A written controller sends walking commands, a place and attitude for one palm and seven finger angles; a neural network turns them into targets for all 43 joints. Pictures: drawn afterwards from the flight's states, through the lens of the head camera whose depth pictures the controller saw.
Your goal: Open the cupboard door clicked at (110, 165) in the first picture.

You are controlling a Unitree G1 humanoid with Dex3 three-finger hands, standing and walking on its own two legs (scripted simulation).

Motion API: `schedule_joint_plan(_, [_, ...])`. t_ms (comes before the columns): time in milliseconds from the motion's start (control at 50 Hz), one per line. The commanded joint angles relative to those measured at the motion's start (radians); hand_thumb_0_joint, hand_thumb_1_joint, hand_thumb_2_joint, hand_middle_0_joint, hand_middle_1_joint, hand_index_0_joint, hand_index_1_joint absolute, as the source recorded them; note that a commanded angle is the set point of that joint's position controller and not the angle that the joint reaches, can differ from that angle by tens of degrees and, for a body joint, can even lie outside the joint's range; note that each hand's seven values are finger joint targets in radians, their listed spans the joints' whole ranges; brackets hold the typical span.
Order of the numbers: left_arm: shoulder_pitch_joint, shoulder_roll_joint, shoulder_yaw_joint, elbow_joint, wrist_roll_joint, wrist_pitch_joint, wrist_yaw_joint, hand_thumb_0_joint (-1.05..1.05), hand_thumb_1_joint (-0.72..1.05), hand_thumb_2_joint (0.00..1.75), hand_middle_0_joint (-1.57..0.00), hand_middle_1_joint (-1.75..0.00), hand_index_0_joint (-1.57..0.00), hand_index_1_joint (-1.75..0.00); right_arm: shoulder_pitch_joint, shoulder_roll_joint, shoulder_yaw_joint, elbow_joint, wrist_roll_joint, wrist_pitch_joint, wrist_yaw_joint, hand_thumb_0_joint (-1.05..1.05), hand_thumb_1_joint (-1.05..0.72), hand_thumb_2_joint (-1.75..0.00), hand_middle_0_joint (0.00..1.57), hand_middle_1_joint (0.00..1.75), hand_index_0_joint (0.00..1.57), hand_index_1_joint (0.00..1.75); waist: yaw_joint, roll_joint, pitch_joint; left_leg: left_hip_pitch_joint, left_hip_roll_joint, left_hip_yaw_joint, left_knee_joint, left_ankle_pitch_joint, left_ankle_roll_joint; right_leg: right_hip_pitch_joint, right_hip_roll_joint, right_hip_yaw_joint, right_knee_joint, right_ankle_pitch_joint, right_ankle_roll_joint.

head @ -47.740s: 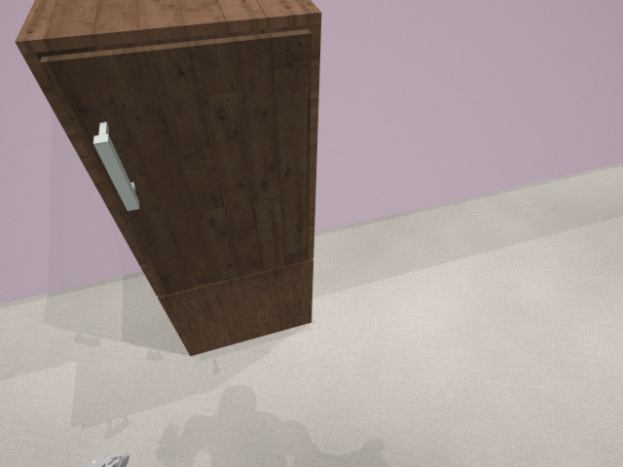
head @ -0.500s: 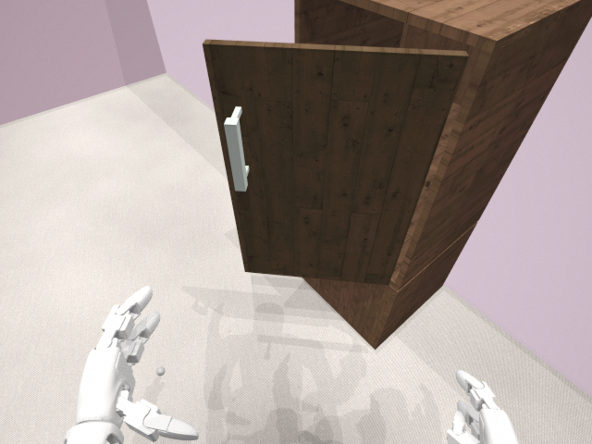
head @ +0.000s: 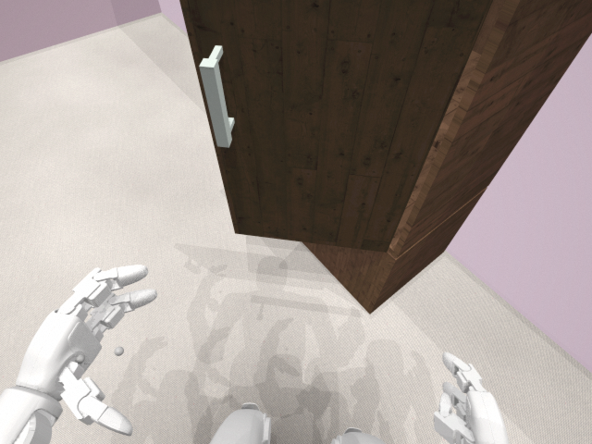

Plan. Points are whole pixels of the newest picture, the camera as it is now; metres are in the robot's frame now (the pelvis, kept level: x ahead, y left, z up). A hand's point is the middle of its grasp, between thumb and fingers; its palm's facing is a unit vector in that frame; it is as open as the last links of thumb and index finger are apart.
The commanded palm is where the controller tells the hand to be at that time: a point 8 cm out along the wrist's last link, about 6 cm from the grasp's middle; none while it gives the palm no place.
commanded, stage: raise the hand with hooked fingers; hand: left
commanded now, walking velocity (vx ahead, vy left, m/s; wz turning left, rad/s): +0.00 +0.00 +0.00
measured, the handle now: (221, 99) +0.57 +0.16 +0.13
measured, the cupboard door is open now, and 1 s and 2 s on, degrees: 44 44 44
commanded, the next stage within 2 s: move the hooked fingers beside the handle in 1.30 s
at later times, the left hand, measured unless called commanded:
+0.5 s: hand (25, 290) +0.25 +0.30 +0.12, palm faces +0.00 -1.00 -0.08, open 14.1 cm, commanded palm +0.23 +0.35 +0.12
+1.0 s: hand (11, 245) +0.30 +0.33 +0.13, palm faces -0.05 -1.00 -0.04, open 14.0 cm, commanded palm +0.26 +0.38 +0.15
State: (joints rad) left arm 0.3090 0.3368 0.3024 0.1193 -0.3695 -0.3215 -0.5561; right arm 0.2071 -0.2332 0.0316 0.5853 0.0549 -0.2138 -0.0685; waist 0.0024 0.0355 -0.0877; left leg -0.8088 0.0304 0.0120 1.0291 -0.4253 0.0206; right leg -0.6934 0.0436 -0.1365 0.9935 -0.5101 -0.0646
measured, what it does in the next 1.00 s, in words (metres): shifts its weight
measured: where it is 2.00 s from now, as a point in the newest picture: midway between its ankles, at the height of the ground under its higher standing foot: outside the picture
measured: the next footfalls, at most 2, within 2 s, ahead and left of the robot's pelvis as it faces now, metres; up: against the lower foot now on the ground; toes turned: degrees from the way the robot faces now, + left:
none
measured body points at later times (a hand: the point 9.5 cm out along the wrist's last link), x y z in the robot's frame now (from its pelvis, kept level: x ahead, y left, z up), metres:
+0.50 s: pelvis +0.00 +0.05 +0.03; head +0.02 +0.07 +0.48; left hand +0.25 +0.36 +0.13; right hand +0.17 -0.19 -0.03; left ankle +0.05 +0.11 -0.67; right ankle -0.01 -0.07 -0.67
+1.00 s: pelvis +0.00 +0.06 +0.04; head +0.03 +0.07 +0.49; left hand +0.29 +0.39 +0.14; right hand +0.15 -0.20 -0.02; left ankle +0.05 +0.11 -0.67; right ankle -0.01 -0.07 -0.67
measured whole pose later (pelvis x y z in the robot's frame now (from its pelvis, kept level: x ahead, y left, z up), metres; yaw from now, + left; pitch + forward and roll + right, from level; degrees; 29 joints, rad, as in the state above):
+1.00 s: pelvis +0.00 +0.06 +0.04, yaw +0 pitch +5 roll -3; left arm -0.08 0.49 0.42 0.38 -0.34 -0.09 -0.54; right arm 0.30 -0.29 0.05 0.57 0.06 -0.22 -0.09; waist -0.01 0.02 -0.05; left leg -0.50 -0.03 0.06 0.72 -0.31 0.10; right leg -0.39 0.00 -0.08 0.67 -0.36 0.01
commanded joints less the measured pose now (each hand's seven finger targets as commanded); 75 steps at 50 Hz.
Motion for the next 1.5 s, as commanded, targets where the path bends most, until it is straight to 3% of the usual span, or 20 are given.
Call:
schedule_joint_plan(0, [0.062,0.214,0.238,-0.283,-0.091,-0.057,0.101,0.00,-0.50,0.30,-0.25,-0.92,-0.25,-0.92,-0.039,-0.124,-0.080,-0.185,0.002,-0.063,-0.010,0.00,-0.90,-0.90,0.20,0.30,0.20,0.30,0.049,-0.002,-0.313,0.228,-0.022,-0.050,-0.154,0.306,0.019,0.267,-0.080,0.226,-0.252,0.474,0.128])
schedule_joint_plan(40, [0.057,0.173,0.214,-0.241,-0.083,-0.058,0.142,0.00,-0.50,0.30,-0.26,-0.94,-0.26,-0.94,-0.046,-0.129,-0.083,-0.173,0.000,-0.063,-0.007,0.00,-0.90,-0.90,0.20,0.30,0.20,0.30,0.044,-0.026,-0.222,0.229,-0.019,-0.053,-0.182,0.282,0.015,0.205,-0.061,0.191,-0.265,0.395,0.110])
schedule_joint_plan(80, [0.038,0.136,0.159,-0.156,-0.060,-0.049,0.148,0.00,-0.50,0.30,-0.26,-0.98,-0.26,-0.98,-0.026,-0.145,-0.086,-0.158,0.004,-0.060,-0.005,0.00,-0.90,-0.90,0.20,0.30,0.20,0.30,0.008,-0.055,-0.127,0.208,-0.019,-0.050,-0.201,0.213,0.012,0.127,-0.058,0.179,-0.292,0.280,0.109])
schedule_joint_plan(140, [-0.024,0.126,0.073,-0.116,-0.024,-0.025,0.119,0.00,-0.50,0.30,-0.27,-1.02,-0.27,-1.02,-0.007,-0.175,-0.088,-0.169,0.012,-0.071,-0.007,0.00,-0.90,-0.90,0.20,0.30,0.20,0.30,-0.016,-0.038,-0.072,0.232,-0.018,-0.052,-0.229,0.156,0.024,0.066,-0.042,0.160,-0.318,0.144,0.089])
schedule_joint_plan(200, [-0.122,0.194,0.067,-0.203,-0.007,-0.028,0.101,0.00,-0.50,0.30,-0.28,-1.07,-0.28,-1.07,0.015,-0.189,-0.083,-0.183,0.013,-0.092,-0.013,0.00,-0.90,-0.90,0.20,0.30,0.20,0.30,-0.017,0.028,-0.152,0.312,-0.014,-0.062,-0.273,0.136,0.029,0.087,-0.033,0.127,-0.315,0.114,0.062])
schedule_joint_plan(260, [-0.211,0.284,0.148,-0.281,-0.014,-0.058,0.129,0.00,-0.50,0.30,-0.29,-1.11,-0.29,-1.11,0.024,-0.188,-0.076,-0.173,0.006,-0.103,-0.022,0.00,-0.90,-0.90,0.20,0.30,0.20,0.30,-0.008,0.046,-0.216,0.386,-0.005,-0.082,-0.308,0.156,0.026,0.123,-0.020,0.103,-0.301,0.144,0.044])
schedule_joint_plan(340, [-0.243,0.310,0.202,-0.263,-0.020,-0.080,0.178,0.00,-0.50,0.30,-0.29,-1.17,-0.29,-1.17,0.018,-0.187,-0.063,-0.153,0.004,-0.104,-0.022,0.00,-0.90,-0.90,0.20,0.30,0.20,0.30,0.010,0.110,-0.176,0.441,0.008,-0.127,-0.362,0.131,0.006,0.120,-0.013,0.068,-0.286,0.158,0.027])
schedule_joint_plan(400, [-0.268,0.255,0.141,-0.181,-0.010,-0.026,0.163,0.00,-0.50,0.30,-0.30,-1.20,-0.30,-1.20,0.008,-0.188,-0.057,-0.153,0.010,-0.092,-0.020,0.00,-0.90,-0.90,0.20,0.30,0.20,0.30,-0.007,0.150,-0.121,0.468,0.019,-0.155,-0.408,0.069,-0.006,0.091,-0.019,0.056,-0.298,0.151,0.033])
schedule_joint_plan(520, [-0.412,0.274,0.102,-0.060,0.010,0.137,0.082,0.00,-0.50,0.30,-0.30,-1.20,-0.30,-1.20,0.004,-0.202,-0.048,-0.172,0.020,-0.078,-0.034,0.00,-0.90,-0.90,0.20,0.30,0.20,0.30,-0.015,0.064,-0.085,0.478,0.022,-0.188,-0.461,0.025,-0.006,0.114,-0.018,0.055,-0.337,0.165,0.038])
schedule_joint_plan(540, [-0.449,0.304,0.126,-0.060,0.008,0.144,0.080,0.00,-0.50,0.30,-0.30,-1.20,-0.30,-1.20,0.005,-0.207,-0.047,-0.172,0.017,-0.076,-0.038,0.00,-0.90,-0.90,0.20,0.30,0.20,0.30,-0.008,0.046,-0.092,0.489,0.020,-0.190,-0.463,0.043,-0.008,0.134,-0.017,0.058,-0.343,0.176,0.032])
schedule_joint_plan(640, [-0.576,0.393,0.209,-0.110,0.003,0.097,0.091,0.00,-0.50,0.30,-0.30,-1.20,-0.30,-1.20,0.008,-0.206,-0.043,-0.157,0.003,-0.081,-0.039,0.00,-0.90,-0.90,0.20,0.30,0.20,0.30,0.003,0.085,-0.168,0.615,0.031,-0.222,-0.472,0.152,-0.037,0.137,-0.016,0.061,-0.344,0.214,0.030])
schedule_joint_plan(680, [-0.592,0.381,0.205,-0.078,0.004,0.090,0.084,0.00,-0.50,0.30,-0.30,-1.20,-0.30,-1.20,0.015,-0.202,-0.041,-0.150,0.003,-0.077,-0.038,0.00,-0.90,-0.90,0.20,0.30,0.20,0.30,-0.007,0.095,-0.170,0.653,0.041,-0.238,-0.482,0.176,-0.047,0.120,-0.018,0.059,-0.348,0.220,0.035])
schedule_joint_plan(780, [-0.654,0.398,0.192,0.039,0.019,0.142,0.049,0.00,-0.50,0.30,-0.30,-1.20,-0.30,-1.20,0.020,-0.209,-0.041,-0.140,0.012,-0.061,-0.045,0.00,-0.90,-0.90,0.20,0.30,0.20,0.30,-0.010,0.136,-0.136,0.637,0.034,-0.226,-0.496,0.166,-0.042,0.134,-0.027,0.062,-0.374,0.222,0.033])
schedule_joint_plan(880, [-0.563,0.364,0.172,0.094,0.003,0.189,0.006,0.00,-0.50,0.30,-0.30,-1.20,-0.30,-1.20,0.022,-0.214,-0.050,-0.165,0.012,-0.056,-0.032,0.00,-0.90,-0.90,0.20,0.30,0.20,0.30,-0.001,0.046,-0.161,0.609,0.018,-0.189,-0.468,0.247,-0.023,0.167,-0.023,0.055,-0.392,0.261,0.034])
schedule_joint_plan(1040, [-0.617,0.456,0.258,-0.040,0.000,0.091,0.062,0.00,-0.50,0.30,-0.30,-1.20,-0.30,-1.20,0.030,-0.210,-0.055,-0.148,-0.002,-0.058,-0.023,0.00,-0.90,-0.90,0.20,0.30,0.20,0.30,0.003,0.107,-0.195,0.632,0.012,-0.164,-0.454,0.278,-0.019,0.198,-0.021,0.065,-0.397,0.271,0.024])
schedule_joint_plan(1120, [-0.592,0.419,0.230,-0.035,0.008,0.079,0.067,0.00,-0.50,0.30,-0.30,-1.20,-0.30,-1.20,0.034,-0.203,-0.052,-0.145,0.003,-0.058,-0.025,0.00,-0.90,-0.90,0.20,0.30,0.20,0.30,-0.006,0.162,-0.200,0.656,0.014,-0.155,-0.452,0.311,-0.015,0.191,-0.022,0.065,-0.400,0.279,0.030])
schedule_joint_plan(1220, [-0.591,0.379,0.187,0.055,0.000,0.126,0.031,0.00,-0.50,0.30,-0.30,-1.20,-0.30,-1.20,0.023,-0.207,-0.049,-0.140,0.014,-0.052,-0.039,0.00,-0.90,-0.90,0.20,0.30,0.20,0.30,-0.023,0.089,-0.123,0.572,-0.003,-0.124,-0.449,0.224,0.011,0.195,-0.022,0.071,-0.425,0.264,0.032])
schedule_joint_plan(1280, [-0.584,0.381,0.196,0.102,-0.014,0.142,0.015,0.00,-0.50,0.30,-0.30,-1.20,-0.30,-1.20,0.028,-0.209,-0.051,-0.140,0.016,-0.049,-0.042,0.00,-0.90,-0.90,0.20,0.30,0.20,0.30,-0.022,0.018,-0.133,0.539,-0.015,-0.096,-0.429,0.239,0.021,0.221,-0.021,0.082,-0.439,0.283,0.036])
schedule_joint_plan(1360, [-0.586,0.396,0.215,0.102,-0.023,0.119,0.012,0.00,-0.50,0.30,-0.30,-1.20,-0.30,-1.20,0.027,-0.206,-0.050,-0.139,0.013,-0.051,-0.038,0.00,-0.90,-0.90,0.20,0.30,0.20,0.30,-0.017,-0.009,-0.169,0.519,-0.024,-0.070,-0.402,0.280,0.026,0.255,-0.025,0.100,-0.435,0.326,0.040])
schedule_joint_plan(1480, [-0.747,0.430,0.211,0.111,-0.006,0.071,0.027,0.00,-0.50,0.30,-0.30,-1.20,-0.30,-1.20,0.038,-0.203,-0.048,-0.110,0.013,-0.044,-0.045,0.00,-0.90,-0.90,0.20,0.30,0.20,0.30,-0.040,0.051,-0.163,0.514,-0.027,-0.057,-0.380,0.268,0.029,0.235,-0.031,0.122,-0.432,0.320,0.044])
